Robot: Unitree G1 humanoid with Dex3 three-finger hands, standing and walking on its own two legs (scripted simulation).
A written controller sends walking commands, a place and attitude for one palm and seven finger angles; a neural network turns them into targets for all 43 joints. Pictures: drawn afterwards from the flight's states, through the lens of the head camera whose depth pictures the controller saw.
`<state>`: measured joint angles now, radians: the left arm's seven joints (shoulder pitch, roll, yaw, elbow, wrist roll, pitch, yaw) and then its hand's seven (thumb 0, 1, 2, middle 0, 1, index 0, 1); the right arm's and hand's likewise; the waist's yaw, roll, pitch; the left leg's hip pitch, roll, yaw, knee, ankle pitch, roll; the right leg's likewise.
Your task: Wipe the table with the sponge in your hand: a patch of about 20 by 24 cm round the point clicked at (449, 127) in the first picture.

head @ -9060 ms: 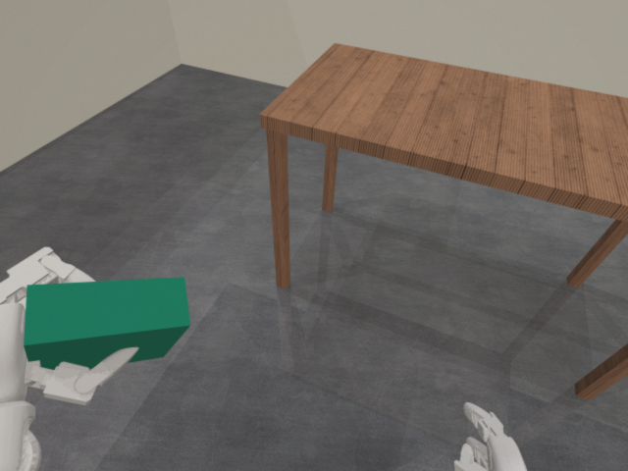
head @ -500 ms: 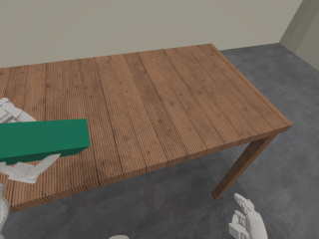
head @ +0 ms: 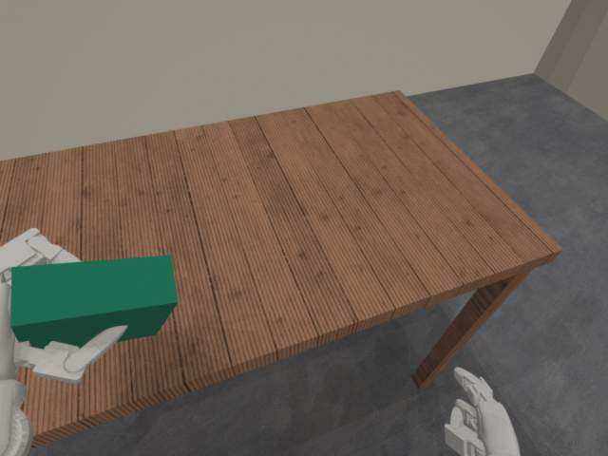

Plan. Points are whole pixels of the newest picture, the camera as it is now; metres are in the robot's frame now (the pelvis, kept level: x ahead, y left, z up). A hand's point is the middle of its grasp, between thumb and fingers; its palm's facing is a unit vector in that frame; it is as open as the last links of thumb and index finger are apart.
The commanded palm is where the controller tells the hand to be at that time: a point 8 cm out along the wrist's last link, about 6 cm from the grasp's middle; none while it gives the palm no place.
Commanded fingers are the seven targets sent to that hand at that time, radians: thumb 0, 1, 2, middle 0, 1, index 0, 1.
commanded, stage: come to a stop and stand still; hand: left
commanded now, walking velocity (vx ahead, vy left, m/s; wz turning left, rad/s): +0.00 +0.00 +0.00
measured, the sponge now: (120, 304) +0.23 +0.21 +0.14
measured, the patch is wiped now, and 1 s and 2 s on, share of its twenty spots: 0.00 0.00 0.00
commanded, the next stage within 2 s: look again from close up in 1.06 s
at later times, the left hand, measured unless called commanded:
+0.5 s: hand (37, 314) +0.22 +0.29 +0.13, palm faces +0.34 -0.86 -0.39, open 9.0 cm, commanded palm +0.16 +0.32 +0.17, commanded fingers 0.00 0.10 1.30 -1.20 -1.60 -1.20 -1.60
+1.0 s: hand (3, 335) +0.19 +0.29 +0.15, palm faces +0.40 -0.85 -0.35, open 9.0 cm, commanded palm +0.13 +0.32 +0.17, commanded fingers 0.00 0.10 1.30 -1.20 -1.60 -1.20 -1.60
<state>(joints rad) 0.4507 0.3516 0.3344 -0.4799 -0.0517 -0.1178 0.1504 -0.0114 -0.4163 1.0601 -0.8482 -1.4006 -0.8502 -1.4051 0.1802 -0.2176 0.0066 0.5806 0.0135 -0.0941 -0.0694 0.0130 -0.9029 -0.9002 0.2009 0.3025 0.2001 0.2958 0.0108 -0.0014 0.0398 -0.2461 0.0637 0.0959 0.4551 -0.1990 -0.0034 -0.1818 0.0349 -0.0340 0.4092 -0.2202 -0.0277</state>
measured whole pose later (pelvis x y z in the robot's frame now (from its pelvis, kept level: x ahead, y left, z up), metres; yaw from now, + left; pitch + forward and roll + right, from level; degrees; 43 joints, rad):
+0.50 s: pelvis +0.00 +0.03 +0.00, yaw +1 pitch +0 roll -1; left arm 0.44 0.42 0.34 -0.42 -0.05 -0.22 0.10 -0.01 -0.41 1.06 -0.84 -1.41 -0.84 -1.41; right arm 0.25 -0.22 0.02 0.60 0.01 -0.15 -0.01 0.01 -0.90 -0.90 0.20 0.30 0.20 0.30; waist 0.01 -0.06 0.05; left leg -0.28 0.00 0.11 0.50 -0.22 0.05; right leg -0.23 -0.03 -0.03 0.49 -0.26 0.02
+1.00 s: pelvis -0.03 +0.04 +0.00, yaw +1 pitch -2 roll -1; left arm 0.41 0.35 0.34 -0.45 -0.03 -0.16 0.11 -0.01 -0.41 1.06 -0.84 -1.41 -0.84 -1.42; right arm 0.20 -0.18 0.06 0.54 0.01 -0.13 -0.03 0.01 -0.90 -0.90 0.20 0.30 0.20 0.30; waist 0.02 -0.03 0.04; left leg -0.26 0.01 0.11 0.45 -0.16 0.06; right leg -0.20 -0.02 -0.02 0.42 -0.18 0.03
